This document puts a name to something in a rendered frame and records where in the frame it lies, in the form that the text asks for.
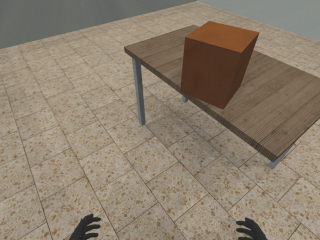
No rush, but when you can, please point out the robot left hand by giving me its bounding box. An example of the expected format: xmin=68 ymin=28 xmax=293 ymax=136
xmin=69 ymin=213 xmax=101 ymax=240

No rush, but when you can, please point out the carton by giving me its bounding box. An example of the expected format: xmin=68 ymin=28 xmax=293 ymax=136
xmin=180 ymin=21 xmax=259 ymax=110

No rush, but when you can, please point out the robot right hand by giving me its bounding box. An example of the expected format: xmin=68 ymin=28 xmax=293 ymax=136
xmin=236 ymin=217 xmax=268 ymax=240

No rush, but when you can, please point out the table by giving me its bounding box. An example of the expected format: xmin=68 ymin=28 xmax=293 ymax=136
xmin=124 ymin=24 xmax=320 ymax=170

